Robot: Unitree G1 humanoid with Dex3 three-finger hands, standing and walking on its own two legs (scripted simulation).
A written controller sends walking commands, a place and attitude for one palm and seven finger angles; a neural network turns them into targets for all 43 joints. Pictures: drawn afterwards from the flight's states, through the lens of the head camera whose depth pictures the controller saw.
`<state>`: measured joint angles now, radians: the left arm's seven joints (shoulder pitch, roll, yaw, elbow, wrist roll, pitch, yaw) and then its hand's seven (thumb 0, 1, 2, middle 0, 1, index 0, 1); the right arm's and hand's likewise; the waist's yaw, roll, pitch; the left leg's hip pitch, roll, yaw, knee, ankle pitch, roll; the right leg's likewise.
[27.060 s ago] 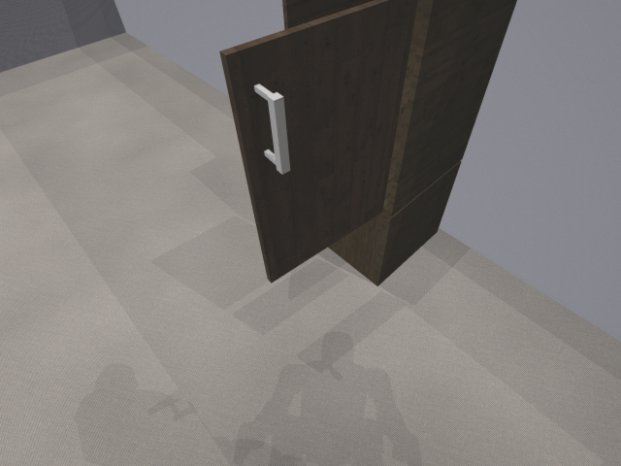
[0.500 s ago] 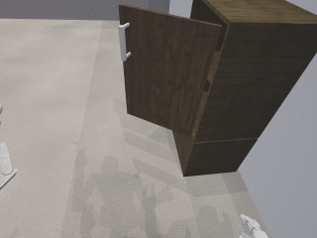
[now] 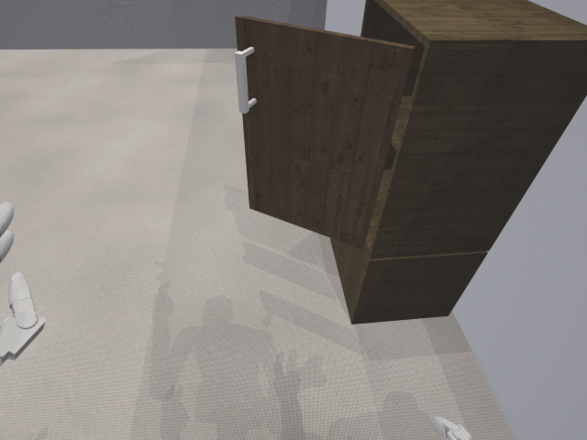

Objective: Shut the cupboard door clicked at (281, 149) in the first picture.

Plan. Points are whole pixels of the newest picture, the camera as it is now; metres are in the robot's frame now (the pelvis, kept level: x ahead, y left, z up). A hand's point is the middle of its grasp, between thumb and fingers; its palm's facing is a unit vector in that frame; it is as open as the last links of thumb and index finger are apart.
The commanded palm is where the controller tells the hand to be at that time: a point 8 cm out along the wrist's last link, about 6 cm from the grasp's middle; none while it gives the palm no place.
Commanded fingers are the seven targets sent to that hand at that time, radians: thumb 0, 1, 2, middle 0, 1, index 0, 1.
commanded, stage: stop stepping back and stand still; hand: left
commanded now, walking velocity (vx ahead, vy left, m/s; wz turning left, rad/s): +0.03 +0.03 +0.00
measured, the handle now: (246, 80) +0.87 +0.18 +0.12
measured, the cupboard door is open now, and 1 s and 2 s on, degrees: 58 58 58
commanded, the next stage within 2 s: let the arm hang, fingers relaxed in 0.02 s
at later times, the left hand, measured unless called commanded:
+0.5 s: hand out of the picture +0.07 +0.19 -0.17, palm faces +0.13 -0.98 -0.17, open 6.9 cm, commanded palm none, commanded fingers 0.00 0.90 0.90 -0.20 -0.30 -0.20 -0.30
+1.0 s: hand out of the picture -0.02 +0.18 -0.17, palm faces +0.10 -0.98 -0.17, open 7.4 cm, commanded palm none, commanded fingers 0.00 0.90 0.90 -0.20 -0.30 -0.20 -0.30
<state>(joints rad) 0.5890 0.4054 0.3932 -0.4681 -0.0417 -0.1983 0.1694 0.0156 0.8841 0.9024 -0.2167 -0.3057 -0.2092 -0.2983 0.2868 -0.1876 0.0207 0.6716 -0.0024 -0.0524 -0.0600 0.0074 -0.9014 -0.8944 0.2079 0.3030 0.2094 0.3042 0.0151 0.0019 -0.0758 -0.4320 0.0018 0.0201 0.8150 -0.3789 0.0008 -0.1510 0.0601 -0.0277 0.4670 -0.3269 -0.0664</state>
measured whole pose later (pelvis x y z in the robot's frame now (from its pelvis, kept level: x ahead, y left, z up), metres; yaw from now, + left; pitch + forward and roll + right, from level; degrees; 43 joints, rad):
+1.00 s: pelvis +0.01 +0.02 +0.01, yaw +3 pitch -2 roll +0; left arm 0.33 0.12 0.00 1.14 0.01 0.00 0.03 0.01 0.91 0.90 -0.20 -0.30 -0.19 -0.30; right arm 0.32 -0.13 0.01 1.12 -0.01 0.00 -0.04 0.00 -0.91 -0.89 0.20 0.30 0.20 0.30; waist 0.00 0.01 0.00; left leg -0.18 -0.02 0.04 0.39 -0.18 0.03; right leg -0.17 0.02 -0.02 0.40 -0.20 -0.02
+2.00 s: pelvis +0.02 +0.02 +0.01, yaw +4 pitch -1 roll +0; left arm 0.30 0.13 0.01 1.13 0.01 0.00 0.04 0.01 0.91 0.90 -0.20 -0.30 -0.20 -0.30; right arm 0.31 -0.13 0.00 1.13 -0.01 0.00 -0.04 0.00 -0.91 -0.89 0.20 0.30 0.20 0.30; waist -0.02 0.00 0.03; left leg -0.19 -0.02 0.03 0.42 -0.21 0.03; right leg -0.17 0.02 -0.03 0.41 -0.22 -0.02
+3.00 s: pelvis +0.03 -0.03 +0.00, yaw +42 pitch +1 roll +2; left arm 0.24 0.18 0.05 0.89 0.02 0.01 0.04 0.01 0.90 0.90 -0.21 -0.30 -0.20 -0.30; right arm 0.18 -0.25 -0.08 0.93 -0.02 0.09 0.02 0.00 -0.91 -0.90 0.20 0.30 0.20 0.30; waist -0.03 0.01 0.12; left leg -0.48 0.01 0.00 1.03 -0.43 -0.07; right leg -0.19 -0.09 -0.14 0.52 -0.34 -0.01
